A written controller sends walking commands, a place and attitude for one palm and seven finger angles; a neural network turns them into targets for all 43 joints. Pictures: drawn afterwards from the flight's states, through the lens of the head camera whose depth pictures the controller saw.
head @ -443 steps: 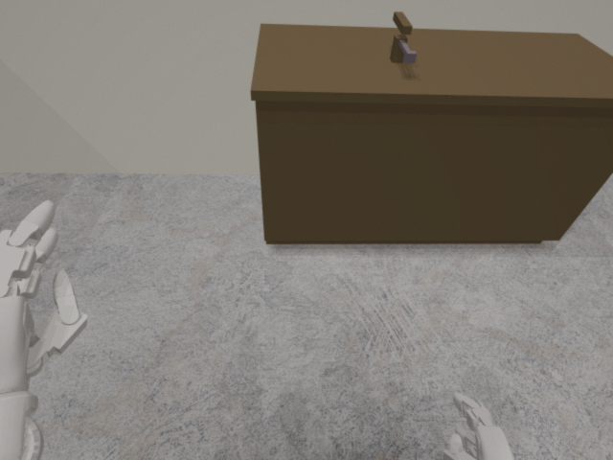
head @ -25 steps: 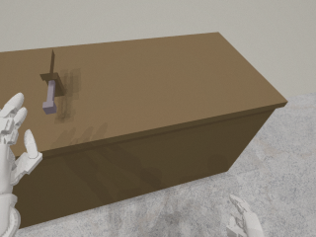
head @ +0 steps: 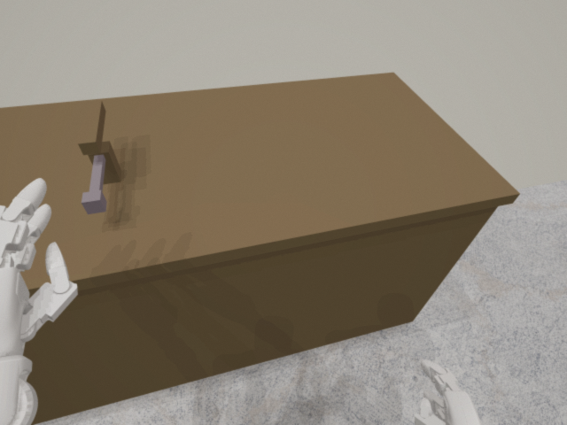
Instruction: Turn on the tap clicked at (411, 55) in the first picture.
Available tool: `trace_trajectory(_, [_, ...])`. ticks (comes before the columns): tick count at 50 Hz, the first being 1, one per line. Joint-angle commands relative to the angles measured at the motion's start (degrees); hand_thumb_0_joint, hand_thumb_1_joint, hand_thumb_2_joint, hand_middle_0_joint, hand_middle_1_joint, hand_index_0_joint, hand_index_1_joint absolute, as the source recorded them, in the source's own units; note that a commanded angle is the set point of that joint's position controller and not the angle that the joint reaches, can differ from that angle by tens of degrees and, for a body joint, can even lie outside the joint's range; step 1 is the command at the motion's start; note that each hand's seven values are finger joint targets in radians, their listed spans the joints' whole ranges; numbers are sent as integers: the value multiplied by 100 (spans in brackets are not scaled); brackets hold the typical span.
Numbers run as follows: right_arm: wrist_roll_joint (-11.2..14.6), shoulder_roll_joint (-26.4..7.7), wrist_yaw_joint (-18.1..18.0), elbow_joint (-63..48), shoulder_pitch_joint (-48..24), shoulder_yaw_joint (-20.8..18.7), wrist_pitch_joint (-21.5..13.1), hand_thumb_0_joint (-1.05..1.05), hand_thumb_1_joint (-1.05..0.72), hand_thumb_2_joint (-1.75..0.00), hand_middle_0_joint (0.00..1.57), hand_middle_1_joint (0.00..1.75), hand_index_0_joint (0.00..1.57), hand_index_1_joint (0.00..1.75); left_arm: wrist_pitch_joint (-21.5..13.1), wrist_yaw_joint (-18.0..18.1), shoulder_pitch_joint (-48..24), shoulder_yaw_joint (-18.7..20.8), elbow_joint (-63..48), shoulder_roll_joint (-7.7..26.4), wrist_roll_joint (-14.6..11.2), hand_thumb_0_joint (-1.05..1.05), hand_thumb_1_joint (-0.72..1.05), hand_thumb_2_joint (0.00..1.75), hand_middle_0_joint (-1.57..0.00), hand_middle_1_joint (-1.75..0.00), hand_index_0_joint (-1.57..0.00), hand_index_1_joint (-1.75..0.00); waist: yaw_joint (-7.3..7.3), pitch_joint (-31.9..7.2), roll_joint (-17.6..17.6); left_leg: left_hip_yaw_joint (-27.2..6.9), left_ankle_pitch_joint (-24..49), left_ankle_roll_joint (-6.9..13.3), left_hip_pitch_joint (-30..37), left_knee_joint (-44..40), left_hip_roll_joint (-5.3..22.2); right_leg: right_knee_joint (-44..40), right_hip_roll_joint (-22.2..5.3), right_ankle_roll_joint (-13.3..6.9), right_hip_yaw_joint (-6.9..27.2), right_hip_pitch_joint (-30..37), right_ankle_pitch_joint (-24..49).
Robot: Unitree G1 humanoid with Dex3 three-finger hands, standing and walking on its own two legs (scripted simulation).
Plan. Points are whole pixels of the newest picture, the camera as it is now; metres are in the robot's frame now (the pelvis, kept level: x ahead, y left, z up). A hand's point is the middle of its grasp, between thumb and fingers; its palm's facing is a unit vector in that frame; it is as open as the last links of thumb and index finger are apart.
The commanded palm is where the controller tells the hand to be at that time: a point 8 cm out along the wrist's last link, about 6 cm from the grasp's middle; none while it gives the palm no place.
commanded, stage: shuffle to correct the standing spot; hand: left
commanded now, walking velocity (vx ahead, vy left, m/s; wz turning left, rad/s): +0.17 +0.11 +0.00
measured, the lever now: (94, 202) +0.42 +0.36 +0.05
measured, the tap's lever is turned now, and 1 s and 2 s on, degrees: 0 0 0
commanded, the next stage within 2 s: come to a stop and stand still in 0.48 s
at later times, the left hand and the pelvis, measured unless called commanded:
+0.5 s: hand (54, 234) +0.27 +0.29 +0.16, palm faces +0.44 -0.84 -0.33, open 7.5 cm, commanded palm +0.21 +0.32 +0.18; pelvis +0.05 +0.04 -0.02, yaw +0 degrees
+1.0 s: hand (59, 216) +0.29 +0.30 +0.17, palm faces +0.41 -0.86 -0.31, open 7.5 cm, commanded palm +0.25 +0.33 +0.18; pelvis +0.08 +0.06 -0.01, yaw -1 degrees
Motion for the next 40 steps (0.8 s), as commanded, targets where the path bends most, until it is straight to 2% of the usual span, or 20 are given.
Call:
trace_trajectory(1, [51,-687,-32,-856,-615,-315,-313,0,-90,-90,20,30,20,30,-433,85,-817,660,-1316,1068,4,0,90,90,-20,-30,-20,-30,-65,-335,202,-617,-138,-51,-557,-452,292,124,-289,-412,599,319,-444])
trace_trajectory(4, [85,-685,-21,-866,-599,-315,-334,0,-90,-90,20,30,20,30,-491,84,-742,728,-1514,1096,-13,0,90,90,-20,-30,-20,-30,-83,-469,740,-1016,936,16,-225,-544,614,1078,-71,-266,74,177,534])
trace_trajectory(9, [119,-666,79,-874,-558,-351,-335,0,-90,-90,20,30,20,30,-581,83,-409,861,-1618,1160,-21,0,90,90,-20,-30,-20,-30,-34,-748,360,-606,2631,-209,-371,374,539,970,-269,-429,200,771,1331])
trace_trajectory(12, [175,-644,141,-862,-533,-432,-265,0,-90,-90,20,30,20,30,-621,132,-174,1079,-1501,1325,-83,0,90,90,-20,-30,-20,-30,28,-882,-925,78,1551,-384,-1705,2073,-11,635,-1319,-1156,1635,1772,2386])
trace_trajectory(13, [187,-609,183,-866,-606,-432,-255,0,-90,-90,20,30,20,30,-691,149,-284,1063,-1623,1300,-78,0,90,90,-20,-30,-20,-30,99,-719,-1125,59,-93,-380,-2350,2499,-6,503,-1804,-1456,2099,2042,2581])
trace_trajectory(14, [166,-572,212,-820,-660,-377,-224,0,-90,-90,20,30,20,30,-729,176,-272,1140,-1578,1340,-78,0,90,90,-20,-30,-20,-30,143,-418,-1071,-377,-1405,-247,-2538,2458,320,407,-2114,-1465,2308,1702,2230])
trace_trajectory(15, [152,-538,212,-765,-640,-345,-165,0,-90,-90,20,30,20,30,-716,181,-290,1106,-1591,1279,-55,0,90,90,-20,-30,-20,-30,97,-170,-928,-599,-1625,-132,-2226,2038,567,415,-2058,-1259,2092,1135,1673])
trace_trajectory(17, [161,-467,146,-657,-523,-320,-110,0,-90,-90,20,30,20,30,-629,161,-617,1074,-1873,1235,-62,0,90,90,-20,-30,-20,-30,-305,-325,144,61,-8,-209,-57,140,214,1336,-1024,-687,809,-419,552])
trace_trajectory(18, [166,-615,89,-738,-563,-367,-157,0,-90,-90,20,30,20,30,-666,139,-699,958,-2087,1135,-59,0,90,90,-20,-30,-20,-30,-322,-471,1416,-1073,465,27,846,-591,661,2562,-118,-250,-5,-1367,-196])
trace_trajectory(19, [153,-674,96,-847,-554,-441,-255,0,-90,-90,20,30,20,30,-727,133,-878,937,-2274,1172,-47,0,90,90,-20,-30,-20,-30,-315,-594,2097,-2543,1035,548,1229,-1178,1614,3810,310,-61,-24,-2136,-2057])
trace_trajectory(20, [61,-622,96,-780,-592,-400,-315,0,-90,-90,20,30,20,30,-674,129,-759,1060,-1811,1359,-17,0,90,90,-20,-30,-20,-30,-308,-347,1753,-3277,665,721,891,-1532,1942,4629,188,-145,350,-2475,-2126])
trace_trajectory(21, [36,-568,116,-770,-581,-391,-342,0,-90,-90,20,30,20,30,-665,118,-963,950,-1892,1263,2,0,90,90,-20,-30,-20,-30,-321,-125,1125,-3286,899,826,740,-1468,1976,4954,24,-177,503,-2681,-1819])
trace_trajectory(22, [75,-515,98,-746,-685,-368,-419,0,-90,-90,20,30,20,30,-716,124,-1137,1039,-2086,1400,5,0,90,90,-20,-30,-20,-30,-245,-220,474,-2847,1660,922,1043,-1204,1956,5003,-111,-164,505,-2865,-1608])
trace_trajectory(23, [76,-554,84,-633,-564,-396,-441,0,-90,-90,20,30,20,30,-704,103,-981,906,-2002,1271,57,0,90,90,-20,-30,-20,-30,-229,-288,324,-2326,2194,914,1213,-998,1778,4915,-151,-142,407,-2949,-1426])
trace_trajectory(27, [119,-571,129,-651,-475,-368,-537,0,-90,-90,20,30,20,30,-591,30,-218,857,-1990,1086,29,0,90,90,-20,-30,-20,-30,-113,-444,924,-1067,2435,649,880,-1012,1329,3584,-207,-134,11,-2312,-730])
trace_trajectory(34, [85,-563,-42,-778,-486,-223,-394,0,-90,-90,20,30,20,30,-416,101,24,1087,-1427,1219,-29,0,90,90,-20,-30,-20,-30,-76,-616,502,-510,2772,-139,-11,-445,1145,499,150,-153,-464,106,201])
trace_trajectory(36, [106,-578,-40,-806,-558,-214,-357,0,-90,-90,20,30,20,30,-409,121,-252,1095,-1378,1282,-10,0,90,90,-20,-30,-20,-30,-53,-900,72,-353,2001,-376,-1125,410,815,150,-235,-350,198,1729,1574])
trace_trajectory(38, [122,-552,45,-845,-528,-251,-420,0,-90,-90,20,30,20,30,-486,147,-273,1136,-1468,1333,-89,0,90,90,-20,-30,-20,-30,-111,-998,-515,-203,528,-686,-1736,2062,117,33,-1684,-1222,1999,1806,3592])
trace_trajectory(39, [173,-625,132,-826,-426,-365,-429,0,-90,-90,20,30,20,30,-489,148,-263,965,-1456,1124,-130,0,90,90,-20,-30,-20,-30,-43,-1147,-1456,-371,-1050,-572,-1794,2788,112,-212,-2227,-1604,2614,1653,3305])
trace_trajectory(40, [195,-639,123,-810,-485,-369,-411,0,-90,-90,20,30,20,30,-487,190,-273,960,-1616,1147,-105,0,90,90,-20,-30,-20,-30,-31,-839,-1219,-655,-1372,-464,-1711,2810,324,-316,-2301,-1514,2518,1137,2876])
